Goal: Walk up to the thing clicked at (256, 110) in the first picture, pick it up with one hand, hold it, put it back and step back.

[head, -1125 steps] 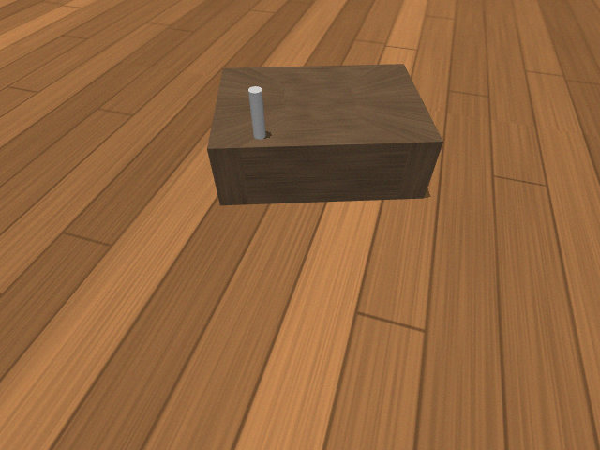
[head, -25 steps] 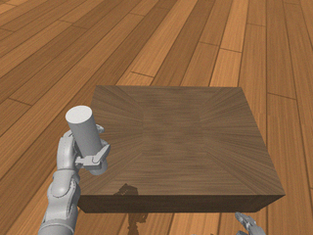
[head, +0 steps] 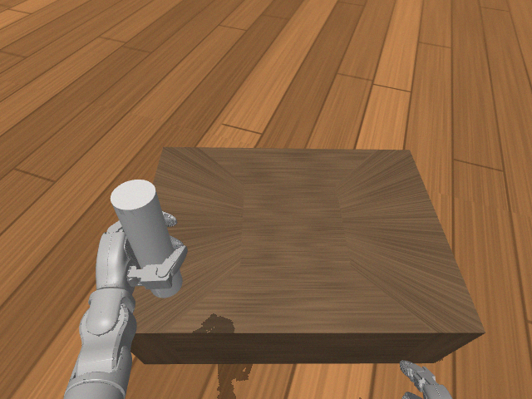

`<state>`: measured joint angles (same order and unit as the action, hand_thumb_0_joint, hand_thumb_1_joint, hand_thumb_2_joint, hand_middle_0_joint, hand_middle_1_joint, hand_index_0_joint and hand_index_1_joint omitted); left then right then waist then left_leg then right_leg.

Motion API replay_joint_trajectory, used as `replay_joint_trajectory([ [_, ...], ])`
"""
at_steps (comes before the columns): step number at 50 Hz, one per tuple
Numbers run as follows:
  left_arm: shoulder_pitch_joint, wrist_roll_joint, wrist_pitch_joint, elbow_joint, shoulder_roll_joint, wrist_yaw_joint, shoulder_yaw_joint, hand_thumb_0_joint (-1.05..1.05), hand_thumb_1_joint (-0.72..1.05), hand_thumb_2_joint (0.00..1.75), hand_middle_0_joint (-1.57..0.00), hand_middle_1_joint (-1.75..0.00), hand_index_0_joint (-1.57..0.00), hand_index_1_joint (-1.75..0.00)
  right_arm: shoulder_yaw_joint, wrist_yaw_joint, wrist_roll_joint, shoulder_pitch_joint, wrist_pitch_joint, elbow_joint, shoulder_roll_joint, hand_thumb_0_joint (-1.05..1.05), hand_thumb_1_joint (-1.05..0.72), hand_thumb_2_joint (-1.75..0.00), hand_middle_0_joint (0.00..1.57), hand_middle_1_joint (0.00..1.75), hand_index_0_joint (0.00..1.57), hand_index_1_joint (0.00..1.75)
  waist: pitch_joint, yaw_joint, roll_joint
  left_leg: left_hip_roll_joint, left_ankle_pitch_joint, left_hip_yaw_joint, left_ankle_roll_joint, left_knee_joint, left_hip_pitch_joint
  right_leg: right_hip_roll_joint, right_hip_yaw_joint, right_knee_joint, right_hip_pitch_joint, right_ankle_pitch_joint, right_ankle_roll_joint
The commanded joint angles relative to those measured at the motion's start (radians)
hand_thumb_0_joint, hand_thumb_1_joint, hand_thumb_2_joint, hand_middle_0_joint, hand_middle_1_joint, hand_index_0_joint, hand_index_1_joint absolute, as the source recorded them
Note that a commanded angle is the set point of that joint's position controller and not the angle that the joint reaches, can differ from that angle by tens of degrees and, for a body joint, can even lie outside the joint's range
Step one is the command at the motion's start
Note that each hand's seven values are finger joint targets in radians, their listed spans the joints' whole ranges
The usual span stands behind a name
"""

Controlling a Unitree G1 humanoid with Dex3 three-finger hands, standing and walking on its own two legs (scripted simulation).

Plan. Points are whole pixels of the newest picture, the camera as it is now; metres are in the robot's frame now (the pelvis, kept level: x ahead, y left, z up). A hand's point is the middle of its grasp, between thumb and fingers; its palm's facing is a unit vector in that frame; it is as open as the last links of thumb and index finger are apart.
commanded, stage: hold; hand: left
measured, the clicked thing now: (152, 245) +0.33 +0.18 +0.06
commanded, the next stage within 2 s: crouch in 0.58 s
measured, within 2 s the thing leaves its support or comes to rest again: neither
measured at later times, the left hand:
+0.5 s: hand (160, 251) +0.33 +0.17 +0.05, palm faces +0.08 -1.00 +0.00, open 7.4 cm
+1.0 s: hand (167, 261) +0.34 +0.17 -0.01, palm faces +0.07 -1.00 +0.02, open 7.4 cm
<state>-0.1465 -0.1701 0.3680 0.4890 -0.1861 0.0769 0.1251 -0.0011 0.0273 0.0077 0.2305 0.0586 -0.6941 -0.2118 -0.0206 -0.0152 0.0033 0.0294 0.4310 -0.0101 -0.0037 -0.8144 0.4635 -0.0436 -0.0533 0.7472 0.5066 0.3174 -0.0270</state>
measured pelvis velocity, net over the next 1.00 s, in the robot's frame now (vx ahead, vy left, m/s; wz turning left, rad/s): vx -0.01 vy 0.00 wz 0.00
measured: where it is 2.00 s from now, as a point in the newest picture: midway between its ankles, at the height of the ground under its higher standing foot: outside the picture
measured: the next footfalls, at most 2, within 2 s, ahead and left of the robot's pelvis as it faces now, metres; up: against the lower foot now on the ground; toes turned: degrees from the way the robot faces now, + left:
none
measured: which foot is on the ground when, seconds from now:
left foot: down 0.00-1.00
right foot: down 0.00-1.00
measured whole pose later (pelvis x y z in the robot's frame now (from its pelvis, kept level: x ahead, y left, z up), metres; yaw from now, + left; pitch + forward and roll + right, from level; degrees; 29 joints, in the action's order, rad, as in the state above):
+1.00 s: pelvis -0.01 +0.00 -0.02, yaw +0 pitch +10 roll -2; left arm -0.28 -0.17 0.49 0.71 -0.20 0.11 0.17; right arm 0.01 -0.01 -0.01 0.21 0.08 -0.70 -0.22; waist -0.03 -0.03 -0.02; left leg 0.02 0.47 -0.02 0.00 -0.95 0.66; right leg -0.05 -0.05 0.88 0.70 0.35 -0.02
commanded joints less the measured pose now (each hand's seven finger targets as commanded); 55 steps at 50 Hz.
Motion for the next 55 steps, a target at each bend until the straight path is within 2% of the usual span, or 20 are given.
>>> replay_joint_trajectory([
  [1, -0.381, -0.011, 0.109, -0.300, -0.160, -0.007, 0.074, 0.00, 0.50, 1.35, -1.34, -1.48, -1.36, -1.48, 0.051, 0.014, -0.004, -0.032, 0.037, 0.125, -0.133, 0.00, -0.89, -0.90, 0.20, 0.30, 0.20, 0.30, -0.293, 0.002, 0.039, -0.027, -0.262, 0.006, -0.001, 0.138, -0.049, 0.034, 0.000, -0.076, -0.191, -0.218, 0.039],
  [3, -0.376, -0.010, 0.107, -0.316, -0.135, -0.002, 0.038, 0.00, 0.51, 1.34, -1.36, -1.49, -1.38, -1.48, 0.049, 0.013, -0.003, -0.030, 0.039, 0.131, -0.132, 0.00, -0.89, -0.90, 0.20, 0.30, 0.20, 0.30, -0.306, -0.005, 0.046, -0.023, -0.275, 0.003, -0.004, 0.143, -0.067, 0.036, -0.003, -0.072, -0.194, -0.223, 0.041],
  [7, -0.365, -0.020, 0.106, -0.283, -0.128, 0.000, 0.050, 0.00, 0.51, 1.34, -1.35, -1.49, -1.37, -1.48, 0.051, 0.013, 0.000, -0.033, 0.040, 0.127, -0.136, 0.00, -0.89, -0.90, 0.20, 0.30, 0.20, 0.30, -0.276, -0.008, 0.017, -0.022, -0.246, 0.000, -0.001, 0.148, -0.046, 0.036, -0.005, -0.078, -0.184, -0.202, 0.039],
  [8, -0.368, -0.019, 0.109, -0.298, -0.114, 0.003, 0.027, 0.00, 0.50, 1.33, -1.35, -1.49, -1.38, -1.48, 0.048, 0.010, -0.002, -0.033, 0.043, 0.127, -0.132, 0.00, -0.90, -0.90, 0.20, 0.30, 0.20, 0.30, -0.278, -0.004, 0.048, -0.019, -0.261, -0.002, -0.007, 0.149, -0.054, 0.038, -0.006, -0.069, -0.173, -0.206, 0.043],
  [9, -0.371, -0.013, 0.107, -0.307, -0.139, -0.001, 0.048, 0.00, 0.50, 1.34, -1.35, -1.49, -1.37, -1.48, 0.051, 0.010, -0.002, -0.029, 0.040, 0.129, -0.133, 0.00, -0.90, -0.90, 0.20, 0.30, 0.20, 0.30, -0.313, 0.000, 0.054, -0.023, -0.269, 0.003, -0.005, 0.142, -0.064, 0.037, -0.004, -0.072, -0.189, -0.217, 0.041],
  [15, -0.361, -0.013, 0.099, -0.315, -0.136, -0.011, 0.047, 0.00, 0.50, 1.34, -1.35, -1.49, -1.37, -1.48, 0.049, 0.015, 0.000, -0.025, 0.042, 0.127, -0.131, 0.00, -0.90, -0.90, 0.20, 0.30, 0.20, 0.30, -0.311, -0.006, 0.036, -0.026, -0.295, 0.005, -0.002, 0.138, -0.069, 0.034, -0.002, -0.076, -0.203, -0.249, 0.039],
  [18, -0.364, -0.011, 0.096, -0.304, -0.117, -0.015, 0.032, 0.00, 0.49, 1.34, -1.35, -1.49, -1.37, -1.48, 0.048, 0.014, 0.000, -0.032, 0.043, 0.125, -0.130, 0.00, -0.90, -0.90, 0.20, 0.30, 0.20, 0.30, -0.265, -0.006, 0.047, -0.020, -0.259, -0.003, -0.007, 0.154, -0.059, 0.037, -0.008, -0.077, -0.173, -0.204, 0.041],
  [20, -0.350, -0.013, 0.097, -0.297, -0.135, -0.018, 0.055, 0.00, 0.47, 1.33, -1.35, -1.49, -1.37, -1.48, 0.054, 0.013, 0.000, -0.028, 0.043, 0.127, -0.139, 0.00, -0.90, -0.90, 0.20, 0.30, 0.20, 0.30, -0.297, -0.005, 0.029, -0.018, -0.285, -0.005, -0.006, 0.149, -0.069, 0.038, -0.008, -0.072, -0.187, -0.225, 0.042],
  [23, -0.331, -0.012, 0.096, -0.287, -0.104, -0.013, 0.021, 0.00, 0.47, 1.33, -1.35, -1.49, -1.37, -1.48, 0.050, 0.012, 0.001, -0.032, 0.040, 0.130, -0.134, 0.00, -0.90, -0.90, 0.20, 0.30, 0.20, 0.30, -0.270, -0.007, 0.029, -0.021, -0.282, -0.001, -0.005, 0.147, -0.059, 0.038, -0.008, -0.076, -0.186, -0.228, 0.041],
  [26, -0.336, -0.008, 0.100, -0.299, -0.122, -0.013, 0.035, 0.00, 0.49, 1.32, -1.34, -1.48, -1.36, -1.47, 0.052, 0.009, 0.002, -0.039, 0.042, 0.129, -0.133, 0.00, -0.90, -0.90, 0.20, 0.30, 0.20, 0.30, -0.263, -0.007, 0.026, -0.023, -0.238, 0.000, -0.001, 0.154, -0.054, 0.037, -0.005, -0.081, -0.174, -0.194, 0.039],
  [28, -0.360, -0.011, 0.104, -0.350, -0.114, -0.010, 0.017, 0.00, 0.50, 1.32, -1.34, -1.48, -1.36, -1.47, 0.052, 0.009, -0.001, -0.035, 0.046, 0.134, -0.135, 0.00, -0.90, -0.90, 0.20, 0.30, 0.20, 0.30, -0.297, -0.006, 0.044, -0.021, -0.255, -0.002, -0.004, 0.152, -0.072, 0.038, -0.006, -0.078, -0.184, -0.204, 0.041],
  [30, -0.350, -0.012, 0.103, -0.332, -0.130, -0.018, 0.042, 0.00, 0.49, 1.32, -1.35, -1.48, -1.37, -1.47, 0.050, 0.008, -0.001, -0.035, 0.049, 0.130, -0.131, 0.00, -0.90, -0.90, 0.20, 0.30, 0.20, 0.30, -0.302, -0.002, 0.048, -0.023, -0.277, 0.001, -0.004, 0.141, -0.070, 0.037, -0.004, -0.073, -0.189, -0.225, 0.040],
  [34, -0.324, -0.012, 0.104, -0.308, -0.118, -0.020, 0.041, 0.00, 0.53, 1.36, -1.32, -1.45, -1.33, -1.45, 0.055, 0.006, -0.002, -0.022, 0.048, 0.121, -0.138, 0.00, -0.89, -0.91, 0.20, 0.30, 0.20, 0.30, -0.299, -0.005, 0.040, -0.017, -0.300, -0.007, -0.010, 0.139, -0.065, 0.039, -0.010, -0.059, -0.175, -0.233, 0.044],
  [36, -0.335, -0.010, 0.105, -0.296, -0.117, -0.018, 0.035, 0.00, 0.55, 1.25, -1.39, -1.42, -1.41, -1.40, 0.056, 0.003, -0.003, -0.016, 0.047, 0.118, -0.140, 0.00, -0.88, -0.89, 0.20, 0.30, 0.20, 0.30, -0.296, -0.010, 0.034, -0.014, -0.326, -0.010, -0.012, 0.134, -0.061, 0.040, -0.012, -0.052, -0.171, -0.248, 0.045],
  [38, -0.344, -0.016, 0.113, -0.255, -0.111, -0.010, 0.040, 0.00, 0.56, 1.28, -1.42, -1.45, -1.43, -1.44, 0.053, 0.002, 0.000, -0.033, 0.043, 0.121, -0.134, 0.00, -0.88, -0.89, 0.20, 0.30, 0.20, 0.30, -0.246, -0.015, 0.008, -0.021, -0.236, -0.004, -0.001, 0.133, -0.023, 0.036, -0.005, -0.067, -0.151, -0.191, 0.039],
  [43, -0.402, -0.009, 0.151, -0.128, -0.118, 0.025, 0.043, 0.00, 0.57, 1.28, -1.41, -1.44, -1.42, -1.43, 0.062, -0.006, -0.010, -0.019, 0.046, 0.098, -0.143, 0.00, -0.88, -0.89, 0.20, 0.30, 0.20, 0.30, -0.237, -0.034, 0.003, -0.023, -0.189, -0.002, 0.006, 0.085, 0.049, 0.030, 0.002, -0.026, -0.072, -0.162, 0.040],
  [44, -0.416, -0.009, 0.165, -0.098, -0.132, 0.028, 0.066, 0.00, 0.55, 1.27, -1.41, -1.44, -1.42, -1.43, 0.062, -0.009, -0.011, -0.024, 0.045, 0.096, -0.143, 0.00, -0.88, -0.89, 0.20, 0.30, 0.20, 0.30, -0.215, -0.029, 0.010, -0.025, -0.160, -0.001, 0.007, 0.071, 0.082, 0.029, 0.004, -0.015, -0.042, -0.137, 0.040],
  [46, -0.448, -0.015, 0.195, -0.030, -0.110, 0.042, 0.058, 0.00, 0.52, 1.27, -1.40, -1.44, -1.42, -1.43, 0.067, -0.015, -0.016, -0.005, 0.050, 0.083, -0.152, 0.00, -0.88, -0.89, 0.20, 0.30, 0.20, 0.30, -0.246, -0.044, 0.006, -0.020, -0.185, -0.012, 0.000, 0.027, 0.113, 0.030, 0.003, 0.044, 0.018, -0.149, 0.045],
  [49, -0.506, -0.013, 0.255, 0.065, -0.138, 0.048, 0.098, 0.00, 0.48, 1.27, -1.40, -1.44, -1.41, -1.43, 0.072, -0.026, -0.025, 0.019, 0.051, 0.085, -0.160, 0.00, -0.88, -0.90, 0.20, 0.30, 0.20, 0.30, -0.293, -0.048, 0.005, -0.022, -0.181, -0.020, -0.003, -0.068, 0.207, 0.028, 0.006, 0.139, 0.121, -0.134, 0.049],
  [55, -0.659, -0.007, 0.381, 0.116, -0.233, 0.073, 0.160, 0.00, 0.41, 1.28, -1.42, -1.47, -1.43, -1.46, 0.059, -0.041, -0.046, 0.052, 0.046, 0.100, -0.178, 0.00, -0.90, -0.90, 0.20, 0.30, 0.20, 0.30, -0.565, -0.046, 0.104, -0.037, -0.202, -0.029, -0.009, -0.278, 0.348, 0.023, 0.011, 0.362, 0.314, -0.123, 0.062],
])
